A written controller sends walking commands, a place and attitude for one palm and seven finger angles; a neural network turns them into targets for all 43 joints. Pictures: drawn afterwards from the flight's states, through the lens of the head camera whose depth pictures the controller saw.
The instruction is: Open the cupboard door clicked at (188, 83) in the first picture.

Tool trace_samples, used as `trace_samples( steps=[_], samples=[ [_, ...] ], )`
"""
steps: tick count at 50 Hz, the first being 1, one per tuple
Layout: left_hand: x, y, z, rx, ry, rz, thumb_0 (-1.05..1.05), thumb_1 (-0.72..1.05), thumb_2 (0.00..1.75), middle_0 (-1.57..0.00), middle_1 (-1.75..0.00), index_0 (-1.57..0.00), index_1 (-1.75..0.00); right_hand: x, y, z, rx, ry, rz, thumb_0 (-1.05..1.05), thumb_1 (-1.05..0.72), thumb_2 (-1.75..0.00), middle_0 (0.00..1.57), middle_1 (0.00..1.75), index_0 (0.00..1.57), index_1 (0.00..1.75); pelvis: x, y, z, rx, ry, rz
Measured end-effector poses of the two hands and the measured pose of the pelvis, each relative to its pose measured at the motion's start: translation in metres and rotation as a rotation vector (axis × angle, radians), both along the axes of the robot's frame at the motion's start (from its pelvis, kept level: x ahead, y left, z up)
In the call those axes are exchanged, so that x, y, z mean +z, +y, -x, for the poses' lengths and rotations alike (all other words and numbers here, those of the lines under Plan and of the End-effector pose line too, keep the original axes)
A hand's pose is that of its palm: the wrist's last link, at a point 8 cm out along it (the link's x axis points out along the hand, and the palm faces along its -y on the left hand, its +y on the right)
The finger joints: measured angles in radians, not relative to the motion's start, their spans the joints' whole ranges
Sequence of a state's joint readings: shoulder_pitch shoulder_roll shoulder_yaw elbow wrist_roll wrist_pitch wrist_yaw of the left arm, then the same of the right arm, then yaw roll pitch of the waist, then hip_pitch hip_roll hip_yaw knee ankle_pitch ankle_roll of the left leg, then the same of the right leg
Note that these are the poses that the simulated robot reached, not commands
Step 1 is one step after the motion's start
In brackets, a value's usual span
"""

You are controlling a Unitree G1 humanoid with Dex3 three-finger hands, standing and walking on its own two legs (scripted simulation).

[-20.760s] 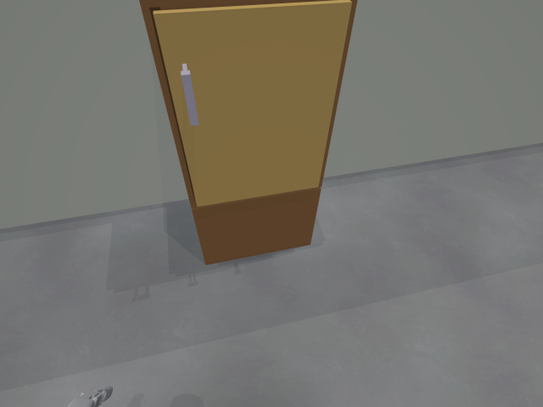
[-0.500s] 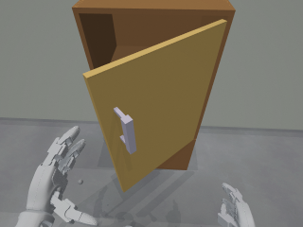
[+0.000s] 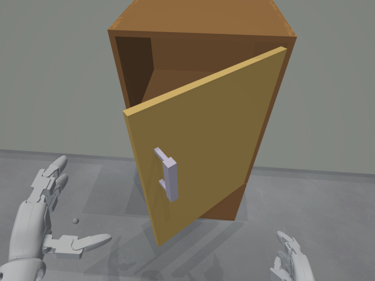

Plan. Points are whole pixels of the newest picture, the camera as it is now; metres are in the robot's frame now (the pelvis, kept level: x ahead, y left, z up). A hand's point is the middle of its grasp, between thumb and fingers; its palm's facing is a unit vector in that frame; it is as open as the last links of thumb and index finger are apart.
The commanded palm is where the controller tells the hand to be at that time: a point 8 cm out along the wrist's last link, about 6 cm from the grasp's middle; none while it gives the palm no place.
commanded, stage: draw the hand back to the body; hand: left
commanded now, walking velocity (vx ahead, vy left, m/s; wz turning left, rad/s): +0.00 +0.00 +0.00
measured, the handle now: (166, 175) +0.32 +0.09 +0.07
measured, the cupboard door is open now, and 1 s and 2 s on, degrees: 42 42 42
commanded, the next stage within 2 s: step back with the hand held close in 0.82 s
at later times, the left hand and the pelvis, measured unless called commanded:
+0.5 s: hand (47, 179) +0.22 +0.26 +0.17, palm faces +0.46 -0.79 -0.40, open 8.4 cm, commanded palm +0.17 +0.29 +0.18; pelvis +0.02 -0.01 +0.02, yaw -1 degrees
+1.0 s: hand (57, 184) +0.21 +0.24 +0.17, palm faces +0.44 -0.80 -0.40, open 7.4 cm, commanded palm +0.16 +0.27 +0.19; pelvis +0.02 -0.02 +0.02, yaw -1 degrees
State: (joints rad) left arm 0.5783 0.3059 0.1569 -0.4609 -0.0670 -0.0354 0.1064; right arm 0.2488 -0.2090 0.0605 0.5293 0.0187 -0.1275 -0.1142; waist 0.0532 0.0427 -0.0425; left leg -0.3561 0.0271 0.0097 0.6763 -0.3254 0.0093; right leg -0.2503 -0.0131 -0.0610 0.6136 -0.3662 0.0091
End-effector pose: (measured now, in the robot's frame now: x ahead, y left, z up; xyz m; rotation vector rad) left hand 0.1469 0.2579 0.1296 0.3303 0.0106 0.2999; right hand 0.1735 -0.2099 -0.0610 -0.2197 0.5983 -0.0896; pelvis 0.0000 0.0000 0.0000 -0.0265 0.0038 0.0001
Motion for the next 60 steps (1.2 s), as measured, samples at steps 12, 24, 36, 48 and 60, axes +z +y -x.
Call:
trace_samples(
  steps=[12,24,36,48,60],
  samples=[
    [0.033,0.021,-0.018,0.076,-0.076,-0.09,-0.01,0.25,0.62,-0.18,-0.3,-0.18,-0.3,0.003,0.002,-0.015,0.015,0.039,-0.007,0.01,-0.91,-0.9,0.2,0.3,0.2,0.3,0.013,0.001,-0.015,-0.013,-0.038,-0.017],
    [0.059,0.033,-0.029,0.136,-0.136,-0.15,0.0,0.67,0.8,-0.2,-0.3,-0.2,-0.3,0.006,-0.014,-0.029,0.005,0.055,0.0,0.01,-0.91,-0.9,0.2,0.3,0.2,0.3,0.017,-0.007,-0.025,-0.018,-0.051,-0.021],
    [0.048,0.02,-0.03,0.129,-0.091,-0.113,0.01,0.87,0.88,-0.21,-0.3,-0.21,-0.3,0.001,-0.028,-0.024,-0.015,0.089,-0.005,0.01,-0.91,-0.9,0.2,0.3,0.2,0.3,0.019,-0.017,-0.024,-0.02,-0.056,-0.024],
    [0.056,0.015,-0.024,0.134,-0.12,-0.131,0.01,0.89,0.89,-0.21,-0.3,-0.21,-0.3,0.0,-0.035,-0.019,-0.026,0.083,-0.013,0.01,-0.91,-0.9,0.2,0.3,0.2,0.3,0.02,-0.024,-0.02,-0.019,-0.071,-0.023],
    [0.057,0.021,-0.02,0.014,-0.078,-0.216,0.01,0.89,0.9,-0.21,-0.3,-0.21,-0.3,0.007,-0.044,0.007,-0.12,0.133,0.017,0.01,-0.91,-0.9,0.2,0.3,0.2,0.3,0.019,-0.009,0.005,-0.038,-0.01,-0.007]
  ],
)
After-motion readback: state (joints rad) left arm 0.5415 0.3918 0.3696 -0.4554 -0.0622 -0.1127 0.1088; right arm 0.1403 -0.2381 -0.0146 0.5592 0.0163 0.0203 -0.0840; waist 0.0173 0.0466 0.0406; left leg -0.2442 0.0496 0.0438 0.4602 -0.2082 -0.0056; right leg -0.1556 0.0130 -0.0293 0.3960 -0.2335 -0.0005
